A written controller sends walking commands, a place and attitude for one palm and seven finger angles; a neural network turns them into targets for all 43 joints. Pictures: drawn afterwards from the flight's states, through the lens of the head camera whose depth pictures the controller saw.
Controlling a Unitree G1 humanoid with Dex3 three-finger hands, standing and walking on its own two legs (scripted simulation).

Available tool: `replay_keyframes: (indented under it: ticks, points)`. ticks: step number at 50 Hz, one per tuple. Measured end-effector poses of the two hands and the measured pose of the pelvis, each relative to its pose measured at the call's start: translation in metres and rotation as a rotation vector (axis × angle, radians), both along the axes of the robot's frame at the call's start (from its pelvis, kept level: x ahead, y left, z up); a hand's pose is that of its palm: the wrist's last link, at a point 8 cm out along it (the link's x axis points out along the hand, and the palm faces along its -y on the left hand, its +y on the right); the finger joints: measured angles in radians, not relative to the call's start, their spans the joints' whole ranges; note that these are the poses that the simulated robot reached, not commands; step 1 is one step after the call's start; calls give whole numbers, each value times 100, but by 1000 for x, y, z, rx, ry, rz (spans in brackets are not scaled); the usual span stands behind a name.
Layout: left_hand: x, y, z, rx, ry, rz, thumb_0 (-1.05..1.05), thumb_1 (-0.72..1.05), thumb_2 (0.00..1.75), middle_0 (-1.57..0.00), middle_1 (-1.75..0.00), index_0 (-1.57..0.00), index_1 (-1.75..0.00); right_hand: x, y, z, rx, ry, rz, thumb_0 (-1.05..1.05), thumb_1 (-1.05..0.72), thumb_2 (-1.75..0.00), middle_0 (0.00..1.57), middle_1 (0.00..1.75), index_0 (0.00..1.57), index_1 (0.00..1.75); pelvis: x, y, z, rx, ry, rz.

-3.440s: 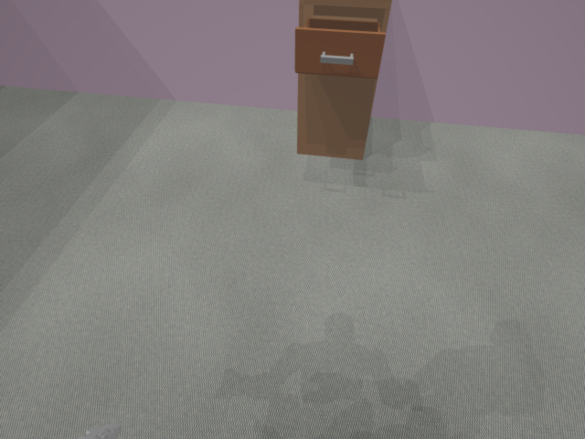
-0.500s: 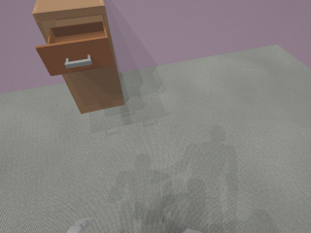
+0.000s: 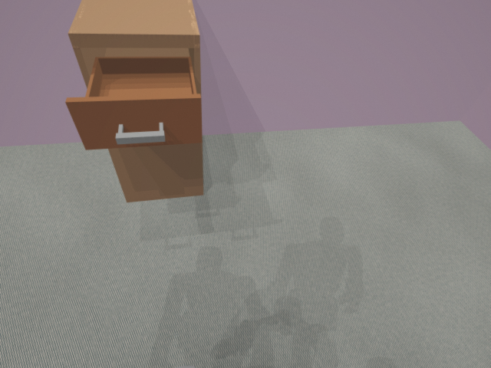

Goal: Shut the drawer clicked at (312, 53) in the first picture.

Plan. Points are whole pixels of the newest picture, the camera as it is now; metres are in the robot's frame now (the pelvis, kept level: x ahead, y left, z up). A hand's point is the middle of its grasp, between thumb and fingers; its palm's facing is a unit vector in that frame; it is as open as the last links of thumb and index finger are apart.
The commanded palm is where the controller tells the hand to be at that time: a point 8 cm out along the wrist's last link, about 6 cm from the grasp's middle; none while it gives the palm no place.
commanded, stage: walk to a spot facing it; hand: left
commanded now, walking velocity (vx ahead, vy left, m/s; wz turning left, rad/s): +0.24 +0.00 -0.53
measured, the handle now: (141, 132) +0.66 +0.34 -0.07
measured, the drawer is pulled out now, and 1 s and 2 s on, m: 0.28 0.28 0.28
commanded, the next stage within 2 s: turn to face it in 0.06 s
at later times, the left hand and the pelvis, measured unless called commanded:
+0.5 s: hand (186, 307) +0.25 +0.13 -0.15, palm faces +0.02 -0.98 -0.20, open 7.3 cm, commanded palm none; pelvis +0.14 -0.04 +0.00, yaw +3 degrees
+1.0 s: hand (135, 365) +0.15 +0.20 -0.16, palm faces +0.27 -0.93 -0.26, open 7.4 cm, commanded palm none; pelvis +0.15 -0.02 +0.01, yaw +13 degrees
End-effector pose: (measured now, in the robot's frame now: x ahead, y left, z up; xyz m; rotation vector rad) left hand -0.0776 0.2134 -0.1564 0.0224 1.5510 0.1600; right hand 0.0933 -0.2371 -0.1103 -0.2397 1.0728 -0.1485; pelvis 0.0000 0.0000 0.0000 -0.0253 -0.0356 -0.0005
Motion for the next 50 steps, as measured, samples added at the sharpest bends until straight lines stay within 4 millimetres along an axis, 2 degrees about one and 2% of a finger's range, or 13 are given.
replay_keyframes:
  ticks: [3, 6, 12, 18, 21, 24, 28, 32, 37, 43, 47, 50]
  points:
    - [50, 11, 7, 14, -62, -24, 1, 91, 90, -20, -30, -20, -30, -5, 12, 2, 16, 47, -51, 0, -93, -90, 20, 30, 20, 30, 21, 5, 9, 9, -2, -14]
    - [104, 17, 15, 29, -139, -50, 1, 91, 90, -19, -30, -20, -30, -14, 11, 2, 15, 104, -107, 0, -96, -90, 20, 30, 20, 30, 42, 7, 15, 17, 0, -37]
    - [205, 16, 27, 63, -251, -132, 1, 92, 90, -19, -30, -20, -30, -39, 15, -7, 68, 246, -192, 0, -94, -90, 20, 30, 20, 30, 81, 0, 18, 27, 0, -72]
    - [293, -7, 30, 108, -365, -202, 1, 92, 90, -19, -30, -20, -30, -58, 18, -28, 153, 420, -245, 1, -92, -90, 20, 30, 20, 30, 120, -24, 5, 46, -5, -34]
    - [317, -22, 28, 119, -424, -189, 0, 92, 90, -19, -30, -20, -30, -53, 13, -41, 180, 490, -234, 1, -91, -90, 20, 30, 20, 30, 133, -34, -4, 33, -1, 1]
    - [322, -31, 31, 110, -442, -152, 0, 91, 90, -19, -30, -20, -30, -29, 3, -41, 168, 485, -200, 1, -91, -90, 20, 30, 20, 30, 137, -37, -1, 25, 0, 38]
    - [315, -32, 32, 104, -435, -81, 0, 91, 90, -20, -30, -20, -30, 21, -12, -34, 126, 395, -136, 1, -91, -90, 20, 30, 19, 30, 142, -36, 4, 20, 13, 81]
    - [302, -16, 26, 108, -424, -22, -1, 92, 90, -20, -30, -21, -30, 76, -19, -23, 66, 283, -52, 1, -91, -90, 20, 30, 19, 30, 144, -29, 4, 12, 21, 121]
    - [271, 16, 6, 107, -362, 59, -1, 91, 90, -20, -30, -20, -30, 131, -14, -16, -13, 159, 43, 1, -91, -90, 20, 30, 19, 30, 145, -11, -7, -9, 26, 161]
    - [230, 36, 19, 143, -250, 118, 0, 91, 90, -20, -30, -20, -30, 165, 0, 2, -29, 119, 122, 1, -91, -90, 20, 30, 19, 30, 151, -7, 9, -2, 38, 193]
    - [211, 36, 29, 171, -204, 143, 0, 91, 90, -19, -30, -20, -30, 180, 4, 2, -7, 112, 158, 1, -91, -90, 20, 30, 20, 30, 154, -11, 15, 1, 35, 213]
    - [205, 29, 34, 189, -191, 154, 1, 91, 90, -19, -30, -20, -30, 187, 2, -4, 16, 116, 176, 1, -91, -90, 20, 30, 20, 30, 154, -17, 14, 10, 31, 229]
